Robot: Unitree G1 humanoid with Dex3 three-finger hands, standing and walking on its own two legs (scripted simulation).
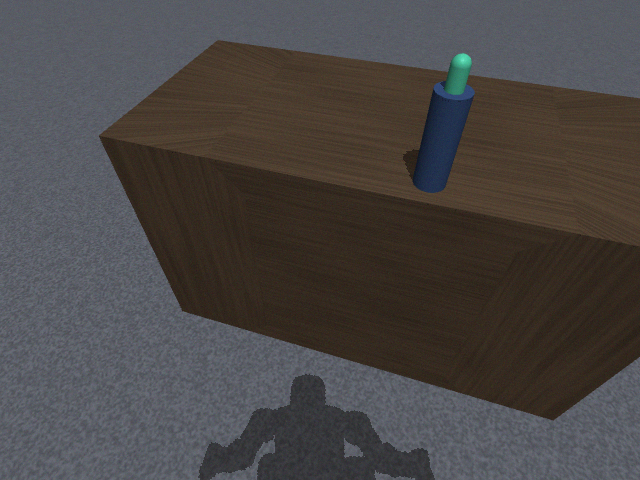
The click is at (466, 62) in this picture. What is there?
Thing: necked bottle
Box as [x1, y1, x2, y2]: [413, 53, 474, 192]
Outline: 464,53 454,56 451,60 446,80 435,84 433,88 413,176 413,183 415,186 424,191 436,192 441,190 445,186 472,100 474,91 465,83 470,69 471,60 469,56
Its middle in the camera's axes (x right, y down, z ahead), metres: +0.22 -0.21 +0.70
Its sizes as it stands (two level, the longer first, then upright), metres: 0.067 0.067 0.253
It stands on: a support 0.75 m high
